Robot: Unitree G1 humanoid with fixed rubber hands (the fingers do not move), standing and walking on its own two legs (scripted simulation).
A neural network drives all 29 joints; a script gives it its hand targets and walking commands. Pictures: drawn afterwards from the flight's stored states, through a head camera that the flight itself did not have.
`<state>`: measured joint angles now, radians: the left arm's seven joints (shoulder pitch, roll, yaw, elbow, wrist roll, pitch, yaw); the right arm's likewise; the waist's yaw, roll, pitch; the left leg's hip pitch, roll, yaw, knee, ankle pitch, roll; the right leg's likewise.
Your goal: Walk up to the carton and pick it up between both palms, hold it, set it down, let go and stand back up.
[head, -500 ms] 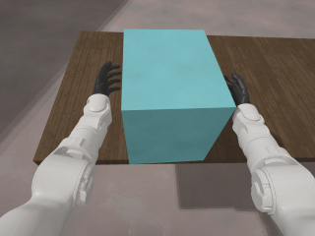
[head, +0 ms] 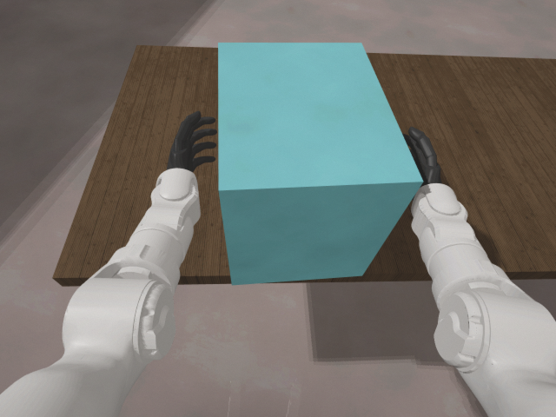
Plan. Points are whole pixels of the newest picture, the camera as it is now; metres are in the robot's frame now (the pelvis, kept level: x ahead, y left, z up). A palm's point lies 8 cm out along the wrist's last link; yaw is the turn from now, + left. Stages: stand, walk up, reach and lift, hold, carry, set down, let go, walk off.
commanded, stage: reach and lift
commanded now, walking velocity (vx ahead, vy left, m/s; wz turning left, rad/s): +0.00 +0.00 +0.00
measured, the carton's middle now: (295, 167) +0.55 +0.02 +0.01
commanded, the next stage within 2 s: none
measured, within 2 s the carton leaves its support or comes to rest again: leaves its support in 0.96 s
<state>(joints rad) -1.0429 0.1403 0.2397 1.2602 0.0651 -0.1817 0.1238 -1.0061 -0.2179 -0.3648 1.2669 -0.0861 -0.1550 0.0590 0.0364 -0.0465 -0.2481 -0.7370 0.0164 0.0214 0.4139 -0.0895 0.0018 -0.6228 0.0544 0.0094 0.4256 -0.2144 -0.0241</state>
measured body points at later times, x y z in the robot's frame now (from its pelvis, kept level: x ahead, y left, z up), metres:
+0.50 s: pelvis -0.01 +0.00 +0.00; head +0.08 +0.03 +0.44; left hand +0.47 +0.19 +0.08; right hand +0.47 -0.16 +0.09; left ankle +0.04 +0.11 -0.73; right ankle -0.03 -0.10 -0.73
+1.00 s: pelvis -0.01 +0.00 +0.00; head +0.05 +0.03 +0.45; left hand +0.45 +0.19 +0.09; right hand +0.45 -0.15 +0.09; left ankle +0.04 +0.11 -0.73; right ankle -0.03 -0.10 -0.73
